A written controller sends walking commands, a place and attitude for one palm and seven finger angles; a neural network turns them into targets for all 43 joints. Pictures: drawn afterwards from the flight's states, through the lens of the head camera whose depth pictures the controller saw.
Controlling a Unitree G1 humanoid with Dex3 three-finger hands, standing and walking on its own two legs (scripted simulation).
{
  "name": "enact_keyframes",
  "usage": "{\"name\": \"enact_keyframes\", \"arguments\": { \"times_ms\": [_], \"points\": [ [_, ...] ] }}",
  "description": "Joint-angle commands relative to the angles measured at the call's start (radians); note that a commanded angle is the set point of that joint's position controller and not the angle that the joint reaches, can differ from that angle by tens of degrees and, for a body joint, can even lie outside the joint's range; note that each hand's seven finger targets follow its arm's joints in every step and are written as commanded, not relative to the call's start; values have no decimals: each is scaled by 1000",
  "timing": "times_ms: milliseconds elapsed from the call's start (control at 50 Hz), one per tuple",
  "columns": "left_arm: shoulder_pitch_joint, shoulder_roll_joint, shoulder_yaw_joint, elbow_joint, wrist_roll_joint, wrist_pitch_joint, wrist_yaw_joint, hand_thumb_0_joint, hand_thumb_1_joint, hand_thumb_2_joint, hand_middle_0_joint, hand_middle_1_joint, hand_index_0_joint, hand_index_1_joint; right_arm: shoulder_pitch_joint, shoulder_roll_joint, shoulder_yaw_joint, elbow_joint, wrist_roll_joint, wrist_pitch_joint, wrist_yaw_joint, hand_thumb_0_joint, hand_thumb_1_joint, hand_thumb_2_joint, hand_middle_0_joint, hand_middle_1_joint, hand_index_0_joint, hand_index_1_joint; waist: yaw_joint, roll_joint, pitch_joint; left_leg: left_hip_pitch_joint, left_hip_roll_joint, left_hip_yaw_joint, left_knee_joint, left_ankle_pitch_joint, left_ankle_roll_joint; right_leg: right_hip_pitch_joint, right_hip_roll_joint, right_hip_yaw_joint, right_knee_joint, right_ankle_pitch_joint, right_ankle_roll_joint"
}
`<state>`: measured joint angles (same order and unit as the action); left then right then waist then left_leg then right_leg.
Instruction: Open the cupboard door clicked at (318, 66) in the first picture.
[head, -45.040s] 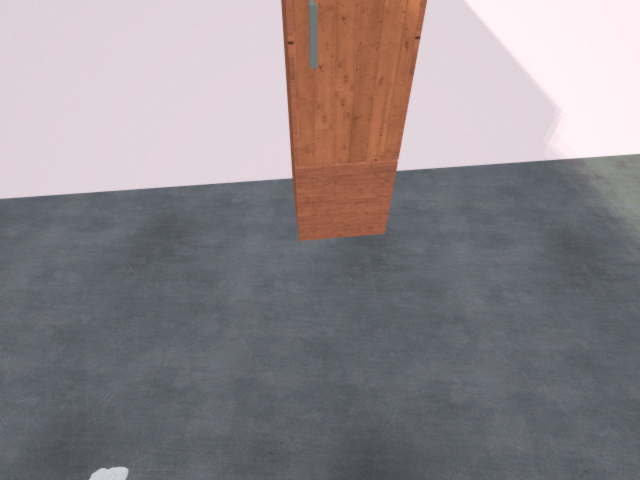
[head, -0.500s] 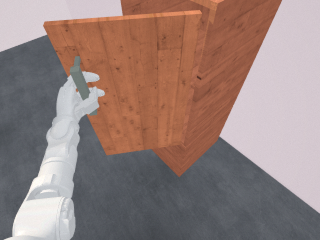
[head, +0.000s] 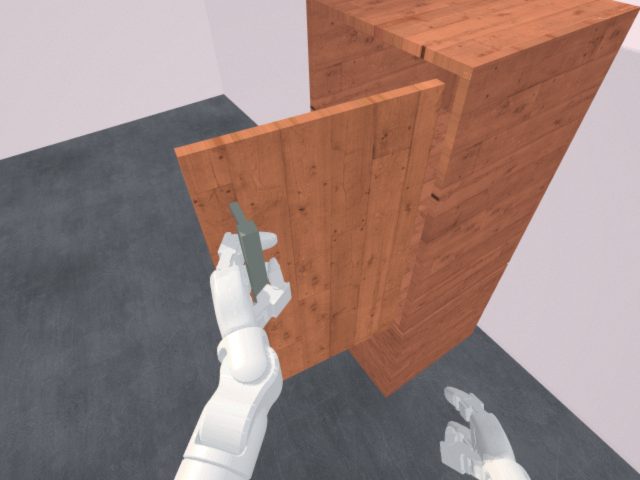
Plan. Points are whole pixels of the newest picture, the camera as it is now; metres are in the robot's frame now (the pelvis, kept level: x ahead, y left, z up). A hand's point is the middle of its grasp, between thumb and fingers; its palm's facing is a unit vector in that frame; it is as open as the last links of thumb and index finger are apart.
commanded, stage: pull the door open along its arc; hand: left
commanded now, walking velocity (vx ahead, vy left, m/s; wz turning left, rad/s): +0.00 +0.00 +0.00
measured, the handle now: (251, 261) +0.36 +0.12 +0.10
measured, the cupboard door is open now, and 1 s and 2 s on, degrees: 83 93 97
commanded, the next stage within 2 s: open thumb and fingers to let go in 0.34 s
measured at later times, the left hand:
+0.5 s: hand (310, 324) +0.27 +0.04 +0.10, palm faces +0.26 -0.96 -0.03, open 5.9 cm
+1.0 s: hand (302, 319) +0.27 +0.05 +0.10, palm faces +0.29 -0.95 -0.04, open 13.1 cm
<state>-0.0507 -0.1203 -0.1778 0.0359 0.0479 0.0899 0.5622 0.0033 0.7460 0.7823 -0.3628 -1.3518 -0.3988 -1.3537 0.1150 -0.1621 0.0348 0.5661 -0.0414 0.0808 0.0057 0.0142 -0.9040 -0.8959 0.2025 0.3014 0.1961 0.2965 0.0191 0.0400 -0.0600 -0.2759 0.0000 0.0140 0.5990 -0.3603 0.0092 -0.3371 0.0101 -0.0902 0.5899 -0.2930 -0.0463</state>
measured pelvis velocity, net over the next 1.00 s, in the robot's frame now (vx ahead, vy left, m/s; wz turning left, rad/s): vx -0.03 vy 0.00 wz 0.02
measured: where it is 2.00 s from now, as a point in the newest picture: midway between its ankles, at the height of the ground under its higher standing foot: outside the picture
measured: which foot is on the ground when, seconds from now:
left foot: down 0.00-1.00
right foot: down 0.00-1.00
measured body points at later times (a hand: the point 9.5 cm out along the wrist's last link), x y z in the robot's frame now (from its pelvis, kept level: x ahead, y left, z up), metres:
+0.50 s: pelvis +0.00 -0.02 -0.01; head -0.02 -0.05 +0.44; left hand +0.25 +0.09 +0.11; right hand +0.19 -0.22 -0.10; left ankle -0.03 +0.11 -0.73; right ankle +0.01 -0.09 -0.73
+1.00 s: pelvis -0.03 +0.00 +0.00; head -0.04 -0.03 +0.45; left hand +0.25 +0.09 +0.11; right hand +0.17 -0.20 -0.10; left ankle -0.03 +0.11 -0.73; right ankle +0.01 -0.09 -0.73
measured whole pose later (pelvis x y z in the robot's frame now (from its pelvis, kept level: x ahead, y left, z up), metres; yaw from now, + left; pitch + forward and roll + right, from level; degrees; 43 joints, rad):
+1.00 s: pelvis -0.03 +0.00 +0.00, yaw +1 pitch -1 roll +0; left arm -0.01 -0.09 -0.32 0.00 0.05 0.10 0.59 0.00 -0.34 0.37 -0.30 -1.17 -0.30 -1.17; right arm 0.14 -0.17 0.02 0.61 -0.03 0.06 0.03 0.02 -0.90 -0.90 0.20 0.30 0.19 0.30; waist 0.02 0.05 -0.02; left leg -0.27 0.00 0.00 0.63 -0.34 0.00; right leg -0.32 0.01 -0.11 0.61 -0.28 -0.06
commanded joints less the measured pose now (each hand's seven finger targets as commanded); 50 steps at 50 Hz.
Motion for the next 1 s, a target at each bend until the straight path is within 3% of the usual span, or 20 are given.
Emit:
{"name": "enact_keyframes", "arguments": {
  "times_ms": [0,260,360,400,420,460,520,580,660,820,860,940,980],
  "points": [
    [-135,-93,-90,-321,32,-67,7,0,900,900,-400,-1350,-400,-1350,-89,-88,-43,-145,5,-11,-5,0,-900,-900,200,300,200,300,-3,-73,-200,39,-1,-12,-39,326,2,196,-40,60,-71,354,7],
    [320,-183,-224,-600,-18,13,-29,0,900,900,-400,-1350,-400,-1350,-150,-72,-35,-188,20,-16,62,0,-900,-900,200,300,200,300,27,-100,-174,23,3,-24,21,339,-2,203,-49,48,-52,424,7],
    [180,-101,-150,-571,-8,14,-4,0,900,900,-400,-1350,-400,-1350,-159,-82,-32,-175,12,-23,47,0,-900,-900,200,300,200,300,21,-104,-135,7,-14,-21,31,261,-2,156,-54,84,-82,320,14],
    [101,-83,-113,-499,-5,4,13,0,900,900,-400,-1350,-400,-1350,-160,-82,-29,-162,7,-33,33,0,-900,-900,200,300,200,300,17,-138,-121,-8,-24,-22,35,227,3,137,-59,99,-105,264,22],
    [-1,-43,-72,-459,-4,-8,28,0,900,900,-400,-1350,-400,-1350,-163,-86,-27,-149,6,-38,20,0,-900,-900,200,300,200,300,6,-169,-106,-19,-30,-25,35,197,5,122,-66,116,-128,214,30],
    [-23,-52,-60,-423,-1,-18,45,0,760,840,-390,-1335,-390,-1335,-174,-80,-31,-138,2,-45,9,0,-900,-900,200,300,200,300,19,-154,-120,-10,-35,-23,37,181,6,127,-74,136,-155,155,31],
    [-33,-95,-104,-403,10,-33,34,0,550,750,-375,-1313,-375,-1313,-150,-78,-32,-137,1,-54,6,0,-900,-900,200,300,200,300,8,-143,-145,8,-34,-23,24,193,8,142,-80,136,-154,186,35],
    [-48,-91,-119,-403,13,-59,12,0,340,660,-360,-1290,-360,-1290,-132,-81,-36,-140,5,-56,2,0,-900,-900,200,300,200,300,2,-137,-159,14,-30,-26,5,195,9,162,-80,133,-151,193,35],
    [-105,-99,-147,-375,23,-80,-2,0,60,540,-340,-1260,-340,-1260,-122,-85,-37,-139,7,-61,-2,0,-900,-900,200,300,200,300,-16,-124,-137,26,-26,-29,-5,177,12,133,-75,123,-160,137,30],
    [-165,-150,-183,-314,23,-79,12,0,-500,300,-300,-1200,-300,-1200,-131,-84,-39,-135,14,-72,4,0,-900,-900,200,300,200,300,-8,-120,-129,38,-20,-37,-26,159,12,95,-54,79,-151,30,12],
    [-174,-157,-180,-276,20,-72,18,0,-500,300,-300,-1200,-300,-1200,-139,-85,-37,-128,15,-70,7,0,-900,-900,200,300,200,300,-7,-135,-109,32,-17,-40,-31,148,10,80,-50,70,-150,9,10],
    [-198,-181,-192,-262,31,-62,34,0,-500,300,-267,-1000,-267,-1000,-142,-85,-39,-121,16,-69,21,0,-900,-900,200,300,200,300,3,-89,-123,32,-9,-45,-39,164,3,73,-36,43,-111,25,-2],
    [-212,-188,-188,-254,27,-55,41,0,-500,300,-250,-900,-250,-900,-144,-85,-39,-121,16,-67,26,0,-900,-900,200,300,200,300,3,-97,-128,23,-6,-44,-38,167,2,71,-32,36,-98,32,-3]
  ]
}}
